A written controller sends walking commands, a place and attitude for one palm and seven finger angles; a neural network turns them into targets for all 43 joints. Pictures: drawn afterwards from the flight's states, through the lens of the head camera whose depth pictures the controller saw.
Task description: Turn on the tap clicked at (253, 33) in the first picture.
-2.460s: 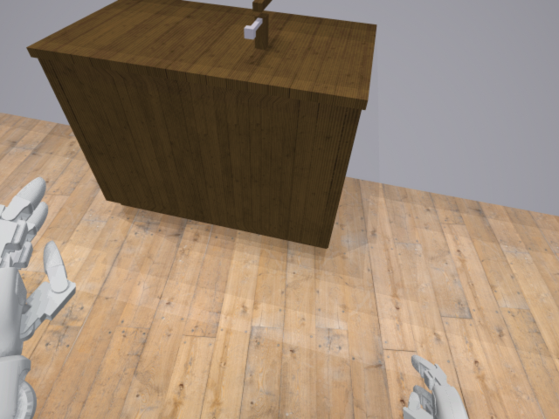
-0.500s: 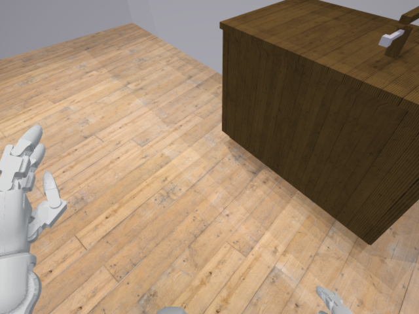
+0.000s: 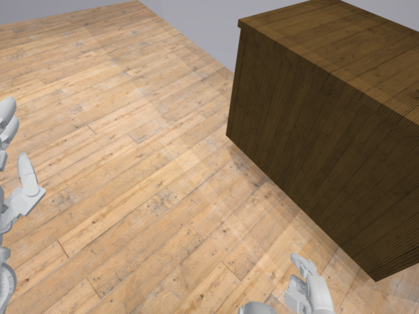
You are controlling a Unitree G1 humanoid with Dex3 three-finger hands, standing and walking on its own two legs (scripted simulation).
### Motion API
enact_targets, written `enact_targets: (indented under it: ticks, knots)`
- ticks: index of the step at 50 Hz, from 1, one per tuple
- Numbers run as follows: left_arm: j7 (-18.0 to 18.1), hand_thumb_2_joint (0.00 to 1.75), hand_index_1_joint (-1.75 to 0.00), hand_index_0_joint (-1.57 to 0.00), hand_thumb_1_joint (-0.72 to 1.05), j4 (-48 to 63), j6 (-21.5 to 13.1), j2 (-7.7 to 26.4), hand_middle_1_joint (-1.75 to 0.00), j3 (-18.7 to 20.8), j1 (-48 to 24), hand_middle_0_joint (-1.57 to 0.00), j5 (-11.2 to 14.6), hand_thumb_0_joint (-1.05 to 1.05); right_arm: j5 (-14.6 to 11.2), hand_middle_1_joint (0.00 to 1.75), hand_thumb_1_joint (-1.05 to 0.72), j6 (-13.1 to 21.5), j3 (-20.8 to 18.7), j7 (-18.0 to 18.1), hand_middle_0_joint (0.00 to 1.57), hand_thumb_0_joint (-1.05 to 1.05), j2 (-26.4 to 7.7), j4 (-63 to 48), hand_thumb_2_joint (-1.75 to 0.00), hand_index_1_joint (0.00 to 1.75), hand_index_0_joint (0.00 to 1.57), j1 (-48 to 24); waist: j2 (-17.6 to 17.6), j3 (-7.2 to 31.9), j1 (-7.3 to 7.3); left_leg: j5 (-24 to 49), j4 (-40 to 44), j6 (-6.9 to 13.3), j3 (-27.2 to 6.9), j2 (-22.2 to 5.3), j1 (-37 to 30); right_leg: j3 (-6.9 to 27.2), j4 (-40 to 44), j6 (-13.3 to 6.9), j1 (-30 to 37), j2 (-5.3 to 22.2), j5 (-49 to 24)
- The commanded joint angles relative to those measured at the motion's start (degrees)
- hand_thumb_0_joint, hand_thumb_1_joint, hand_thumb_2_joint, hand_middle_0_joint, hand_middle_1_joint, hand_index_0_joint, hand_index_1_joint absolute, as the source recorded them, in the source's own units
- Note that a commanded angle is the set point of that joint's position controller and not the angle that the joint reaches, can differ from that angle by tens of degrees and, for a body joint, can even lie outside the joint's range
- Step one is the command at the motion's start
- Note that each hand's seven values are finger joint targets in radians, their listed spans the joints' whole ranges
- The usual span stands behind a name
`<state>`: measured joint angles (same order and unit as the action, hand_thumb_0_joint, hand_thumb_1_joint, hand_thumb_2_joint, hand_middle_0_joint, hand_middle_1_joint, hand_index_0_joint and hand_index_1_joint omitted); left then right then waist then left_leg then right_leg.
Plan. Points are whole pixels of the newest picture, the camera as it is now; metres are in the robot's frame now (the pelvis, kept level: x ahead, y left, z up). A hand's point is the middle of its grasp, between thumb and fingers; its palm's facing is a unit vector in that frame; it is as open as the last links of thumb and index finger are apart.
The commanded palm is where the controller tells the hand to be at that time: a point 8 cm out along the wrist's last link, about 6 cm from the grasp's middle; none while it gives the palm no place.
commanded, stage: walk to a spot facing it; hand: left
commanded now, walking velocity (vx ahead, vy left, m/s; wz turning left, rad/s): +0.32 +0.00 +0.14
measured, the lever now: out of the picture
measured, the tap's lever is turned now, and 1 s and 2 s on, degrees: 0 0 0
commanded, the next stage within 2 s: turn to face it in 0.34 s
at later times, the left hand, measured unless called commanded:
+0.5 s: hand (81, 142) +0.31 +0.21 +0.19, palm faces +0.49 -0.75 -0.44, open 7.4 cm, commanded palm +0.24 +0.26 +0.19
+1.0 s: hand (129, 114) +0.39 +0.16 +0.19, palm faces +0.38 -0.78 -0.49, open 7.4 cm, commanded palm +0.33 +0.21 +0.19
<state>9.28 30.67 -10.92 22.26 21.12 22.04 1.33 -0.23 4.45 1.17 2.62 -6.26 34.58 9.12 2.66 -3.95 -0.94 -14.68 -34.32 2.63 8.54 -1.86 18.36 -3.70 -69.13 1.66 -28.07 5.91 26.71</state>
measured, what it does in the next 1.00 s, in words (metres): walks ahead: right foot, then left foot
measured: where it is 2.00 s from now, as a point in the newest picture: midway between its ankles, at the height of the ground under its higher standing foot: outside the picture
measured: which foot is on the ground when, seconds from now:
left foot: down 0.00-0.24, up 0.26-0.56, down 0.58-0.92, up 0.94-1.00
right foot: up 0.00-0.22, down 0.24-0.58, up 0.60-0.88, down 0.90-1.00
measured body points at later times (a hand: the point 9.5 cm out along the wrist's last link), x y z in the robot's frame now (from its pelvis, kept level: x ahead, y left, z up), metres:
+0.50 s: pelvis +0.13 -0.05 +0.01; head +0.18 -0.03 +0.45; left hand +0.28 +0.25 +0.22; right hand +0.33 -0.29 -0.07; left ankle +0.16 +0.10 -0.69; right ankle +0.14 -0.16 -0.73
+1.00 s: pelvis +0.16 -0.06 -0.01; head +0.20 -0.10 +0.44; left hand +0.36 +0.20 +0.21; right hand +0.35 -0.26 -0.12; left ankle +0.17 +0.09 -0.69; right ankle +0.21 -0.14 -0.73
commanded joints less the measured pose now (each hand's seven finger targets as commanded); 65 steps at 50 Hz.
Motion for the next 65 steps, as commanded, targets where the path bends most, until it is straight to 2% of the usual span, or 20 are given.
enact_targets:
  ticks: [1,10,11,12,13,17,20,25,27,28,29,30,32,37,44,45,47,49,53,65]
  knots:
    - [0.48,0.90,-0.30,-0.20,0.90,17.81,-5.80,8.18,-0.30,8.17,4.87,-0.20,0.80,0.00,-0.24,0.30,-0.90,4.08,-3.86,0.01,0.20,0.00,-10.27,-7.07,-0.90,0.30,0.20,-1.43,-16.09,9.33,1.72,4.24,19.45,7.87,-13.56,-14.53,-4.54,-1.63,12.09,0.72,-0.47,1.70,-7.10]
    - [-0.41,0.90,-0.30,-0.20,0.90,1.47,-3.10,4.61,-0.30,3.10,-1.99,-0.20,-0.26,0.00,-0.65,0.30,-0.90,2.71,-3.78,1.91,0.20,0.00,-10.62,-6.00,-0.90,0.30,0.20,-0.64,-5.23,8.91,1.69,-1.49,0.95,3.12,-6.30,-9.21,-0.72,-6.99,42.89,0.74,20.08,-2.71,-9.94]
    - [-0.29,0.90,-0.30,-0.20,0.90,1.80,-2.54,5.99,-0.30,3.08,-3.87,-0.20,-0.92,0.00,-0.93,0.30,-0.90,2.25,-3.45,1.77,0.20,0.00,-9.37,-6.11,-0.90,0.30,0.20,-0.33,5.09,10.56,1.69,-5.04,-13.62,1.35,-2.81,-4.88,5.82,4.34,48.17,-2.59,25.74,6.14,-8.31]
    - [0.17,0.90,-0.30,-0.20,0.90,1.90,-1.72,8.67,-0.30,4.18,-4.18,-0.20,-1.15,0.00,-0.87,0.30,-0.90,2.18,-2.93,1.76,0.20,0.00,-8.45,-7.29,-0.90,0.30,0.20,-1.92,19.12,10.30,2.66,-18.08,-29.96,-1.14,-2.45,2.19,20.50,25.52,52.05,-8.84,32.77,18.96,-14.70]
    - [0.41,0.90,-0.30,-0.20,0.90,4.83,-1.81,10.27,-0.30,4.96,-6.59,-0.20,-0.52,0.00,-0.29,0.30,-0.90,2.61,-2.86,1.75,0.20,0.00,-10.32,-7.83,-0.90,0.30,0.20,-5.12,14.01,8.21,3.24,-18.43,-39.02,-2.21,-8.84,0.68,23.78,29.32,53.90,-10.92,30.10,24.40,-17.69]
    - [0.77,0.90,-0.30,-0.20,0.90,14.03,-4.43,12.77,-0.30,7.74,-4.35,-0.20,-1.06,0.00,0.02,0.30,-0.90,1.12,-3.58,1.20,0.20,0.00,-11.24,-6.46,-0.90,0.30,0.20,-5.73,5.50,5.08,1.96,-10.06,-39.07,-4.41,-9.67,-4.68,20.71,10.58,52.14,-10.04,22.16,19.75,-20.11]
    - [1.51,0.90,-0.30,-0.20,0.90,17.81,-4.97,12.59,-0.30,9.94,0.83,-0.20,-0.52,0.00,0.30,0.30,-0.90,0.19,-3.51,1.39,0.20,0.00,-9.94,-8.46,-0.90,0.30,0.20,-5.29,5.40,7.18,1.62,-8.85,-24.44,-4.52,-5.50,-5.31,12.97,-1.27,48.60,-8.26,21.58,16.93,-34.18]
    - [3.04,0.90,-0.30,-0.20,0.90,17.12,-4.83,9.31,-0.30,10.69,8.95,-0.20,1.01,0.00,0.41,0.30,-0.90,-0.27,-4.16,1.47,0.20,0.00,-8.89,-9.91,-0.90,0.30,0.20,-1.99,3.48,11.81,1.81,0.42,-0.74,-4.48,3.13,0.25,2.72,-3.25,40.06,-7.19,24.98,11.50,-46.10]
    - [2.93,0.90,-0.30,-0.20,0.90,15.79,-4.99,7.20,-0.30,8.72,8.37,-0.20,1.02,0.00,0.03,0.30,-0.90,-0.46,-5.20,2.18,0.20,0.00,-10.17,-9.89,-0.90,0.30,0.20,0.17,-3.28,15.31,-0.20,12.96,8.79,-4.36,3.09,-0.30,-10.61,-5.05,30.94,-3.58,21.03,7.02,-39.22]
    - [2.88,0.90,-0.30,-0.20,0.90,17.31,-5.87,7.72,-0.30,8.41,6.06,-0.20,1.07,0.00,-0.12,0.30,-0.90,-0.39,-5.34,2.27,0.20,0.00,-11.17,-10.46,-0.90,0.30,0.20,0.06,-10.60,16.78,-0.17,22.47,9.46,-2.16,-3.92,-6.50,-17.17,-6.05,23.52,-1.43,14.71,2.71,-24.35]
    - [2.72,0.90,-0.30,-0.20,0.90,16.80,-6.46,8.09,-0.30,8.06,4.20,-0.20,1.15,0.00,-0.44,0.30,-0.90,-0.09,-6.09,2.16,0.20,0.00,-13.04,-10.31,-0.90,0.30,0.20,0.18,-19.16,16.97,0.51,39.23,9.36,4.35,-19.15,-19.14,-22.77,-3.91,14.87,-0.14,2.18,-1.89,4.03]
    - [2.62,0.90,-0.30,-0.20,0.90,13.15,-6.67,9.58,-0.30,8.06,2.54,-0.20,0.50,0.00,-0.54,0.30,-0.90,0.04,-5.75,1.66,0.20,0.00,-13.17,-10.42,-0.90,0.30,0.20,0.28,-16.98,15.39,0.86,41.13,11.32,8.29,-24.45,-23.80,-20.81,0.83,7.34,-0.67,-2.27,-3.78,12.82]
    - [1.48,0.90,-0.30,-0.20,0.90,9.99,-5.94,9.60,-0.30,7.60,0.14,-0.20,0.46,0.00,0.41,0.30,-0.90,0.53,-5.04,1.54,0.20,0.00,-12.72,-9.44,-0.90,0.30,0.20,-2.00,-15.41,11.87,0.75,33.45,12.51,7.93,-20.36,-24.23,-16.10,3.04,6.48,-0.37,-3.25,-1.33,7.04]
    - [0.10,0.90,-0.30,-0.20,0.90,16.72,-4.52,6.81,-0.30,3.24,-2.88,-0.20,0.27,0.00,-0.27,0.30,-0.90,2.91,-4.39,-0.84,0.20,0.00,-12.58,-9.79,-0.90,0.30,0.20,-1.32,-19.50,10.72,1.09,29.82,11.29,3.00,-3.73,-19.59,-12.05,-2.05,22.33,0.73,3.78,-2.60,-3.36]
    - [-0.65,0.90,-0.30,-0.20,0.90,9.79,-2.81,8.51,-0.30,7.24,0.73,-0.20,0.74,0.00,-0.30,0.30,-0.90,2.63,-3.76,-1.60,0.20,0.00,-11.49,-10.95,-0.90,0.30,0.20,-1.54,-11.75,9.07,2.20,7.08,2.60,-1.80,0.62,-18.95,-1.89,-3.85,36.47,0.88,15.61,-4.08,-13.45]
    - [-0.71,0.90,-0.30,-0.20,0.90,9.02,-2.90,9.17,-0.30,7.62,-0.42,-0.20,0.58,0.00,-0.44,0.30,-0.90,2.25,-3.76,-1.63,0.20,0.00,-10.89,-10.83,-0.90,0.30,0.20,-0.78,-5.19,9.40,1.74,1.76,-4.32,-3.42,2.01,-15.74,-0.10,1.26,40.35,-1.05,16.72,-0.99,-19.98]
    - [-0.06,0.90,-0.30,-0.20,0.90,5.26,-2.06,10.43,-0.30,9.90,1.16,-0.20,1.14,0.00,-0.30,0.30,-0.90,1.67,-2.87,-1.23,0.20,0.00,-8.66,-12.37,-0.90,0.30,0.20,-3.31,15.02,10.58,2.77,-22.35,-25.69,-7.29,-0.76,-2.82,12.53,27.06,48.04,-9.66,19.13,13.09,-44.97]
    - [-0.17,0.90,-0.30,-0.20,0.90,6.88,-1.67,10.26,-0.30,9.55,2.93,-0.20,1.91,0.00,-0.65,0.30,-0.90,0.62,-3.29,-1.27,0.20,0.00,-9.28,-11.36,-0.90,0.30,0.20,-3.52,11.84,10.36,2.18,-16.28,-35.71,-7.55,-8.25,-4.30,14.07,28.16,49.79,-9.70,18.99,12.83,-37.05]
    - [0.37,0.90,-0.30,-0.20,0.90,10.29,-3.22,9.60,-0.30,8.87,4.35,-0.20,1.81,0.00,-0.52,0.30,-0.90,-2.03,-2.39,-1.10,0.20,0.00,-9.48,-9.95,-0.90,0.30,0.20,-4.38,3.33,15.22,1.54,-9.71,-35.37,-8.29,-8.78,-3.28,15.91,18.23,45.49,-9.58,25.30,8.10,-40.43]
    - [0.51,0.90,-0.30,-0.20,0.90,10.09,-3.24,9.96,-0.30,9.09,6.62,-0.20,1.99,0.00,-0.55,0.30,-0.90,-4.05,-4.12,-1.34,0.20,0.00,-12.58,-11.50,-0.90,0.30,0.20,-2.36,4.72,13.02,3.23,-14.01,-3.17,-5.55,-5.59,0.87,-1.25,26.93,55.36,-9.32,11.15,4.86,-6.72]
